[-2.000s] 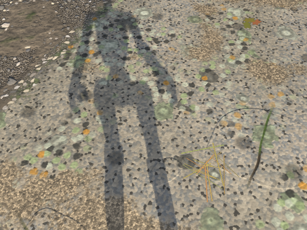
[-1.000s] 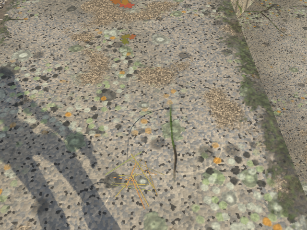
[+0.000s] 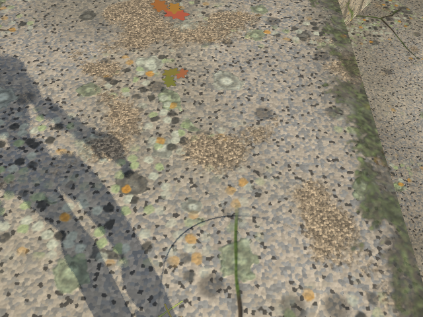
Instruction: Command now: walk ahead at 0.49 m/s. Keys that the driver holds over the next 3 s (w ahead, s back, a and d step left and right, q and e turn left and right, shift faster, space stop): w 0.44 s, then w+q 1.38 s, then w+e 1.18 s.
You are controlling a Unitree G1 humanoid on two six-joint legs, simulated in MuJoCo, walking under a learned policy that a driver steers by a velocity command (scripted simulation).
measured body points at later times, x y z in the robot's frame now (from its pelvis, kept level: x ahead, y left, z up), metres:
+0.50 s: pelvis +0.28 -0.03 +0.00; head +0.32 -0.04 +0.45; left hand +0.47 +0.19 -0.11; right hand +0.21 -0.27 -0.15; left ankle +0.10 +0.06 -0.69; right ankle +0.39 -0.11 -0.73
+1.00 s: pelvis +0.54 -0.01 +0.00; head +0.58 +0.00 +0.45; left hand +0.43 +0.21 -0.15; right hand +0.78 -0.18 -0.12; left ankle +0.64 +0.07 -0.72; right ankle +0.39 -0.11 -0.72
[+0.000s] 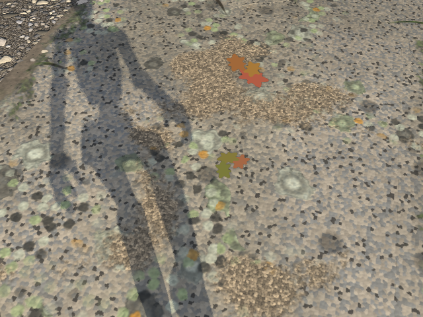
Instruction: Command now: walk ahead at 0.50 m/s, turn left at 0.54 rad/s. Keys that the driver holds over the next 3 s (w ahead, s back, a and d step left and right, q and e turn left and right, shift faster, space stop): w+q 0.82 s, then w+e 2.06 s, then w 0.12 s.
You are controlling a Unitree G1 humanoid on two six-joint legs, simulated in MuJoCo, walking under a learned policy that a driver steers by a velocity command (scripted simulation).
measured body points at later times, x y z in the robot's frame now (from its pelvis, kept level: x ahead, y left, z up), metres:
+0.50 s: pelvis +0.27 +0.02 +0.01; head +0.31 +0.04 +0.46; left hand +0.44 +0.29 -0.08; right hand +0.31 -0.26 -0.11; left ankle +0.12 +0.05 -0.72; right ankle +0.46 -0.07 -0.69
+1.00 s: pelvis +0.52 +0.10 +0.02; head +0.54 +0.12 +0.47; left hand +0.35 +0.30 -0.11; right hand +0.82 +0.03 -0.07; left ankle +0.57 +0.28 -0.69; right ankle +0.48 -0.04 -0.72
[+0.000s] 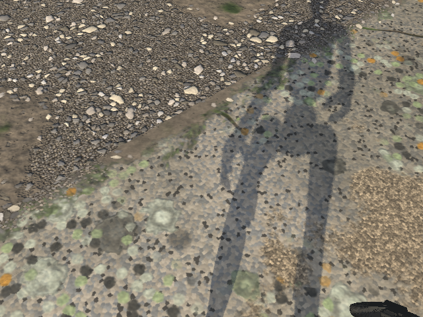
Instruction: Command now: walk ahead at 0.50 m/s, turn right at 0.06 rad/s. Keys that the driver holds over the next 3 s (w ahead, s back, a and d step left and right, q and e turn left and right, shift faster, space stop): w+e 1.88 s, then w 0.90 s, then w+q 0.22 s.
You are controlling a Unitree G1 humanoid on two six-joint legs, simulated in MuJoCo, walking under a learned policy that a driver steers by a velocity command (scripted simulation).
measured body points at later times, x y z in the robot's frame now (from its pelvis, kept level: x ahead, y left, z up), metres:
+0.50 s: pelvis +0.25 +0.01 +0.00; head +0.28 +0.00 +0.45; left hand +0.47 +0.20 -0.11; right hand +0.17 -0.24 -0.14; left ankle +0.15 +0.11 -0.74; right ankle +0.37 -0.14 -0.70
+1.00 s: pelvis +0.49 -0.10 +0.00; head +0.52 -0.13 +0.45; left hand +0.64 +0.14 -0.12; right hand +0.54 -0.41 -0.10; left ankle +0.72 -0.04 -0.69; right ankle +0.39 -0.12 -0.74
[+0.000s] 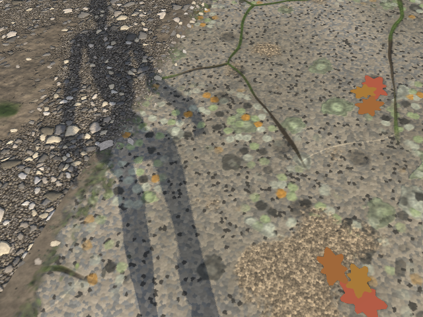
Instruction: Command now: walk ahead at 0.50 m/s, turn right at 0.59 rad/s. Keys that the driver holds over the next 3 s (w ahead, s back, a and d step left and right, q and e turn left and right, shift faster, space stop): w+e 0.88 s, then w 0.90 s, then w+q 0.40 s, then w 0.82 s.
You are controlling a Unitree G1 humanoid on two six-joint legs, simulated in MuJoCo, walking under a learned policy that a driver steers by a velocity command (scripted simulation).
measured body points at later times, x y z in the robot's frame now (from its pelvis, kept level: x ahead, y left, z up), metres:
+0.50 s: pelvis +0.26 +0.02 +0.00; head +0.29 +0.02 +0.45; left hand +0.51 +0.20 -0.10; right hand +0.18 -0.24 -0.12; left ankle +0.21 +0.14 -0.74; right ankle +0.35 -0.14 -0.68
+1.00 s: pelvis +0.49 -0.12 +0.00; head +0.51 -0.15 +0.45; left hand +0.66 +0.10 -0.12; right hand +0.50 -0.43 -0.11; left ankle +0.71 -0.06 -0.68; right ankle +0.41 -0.14 -0.74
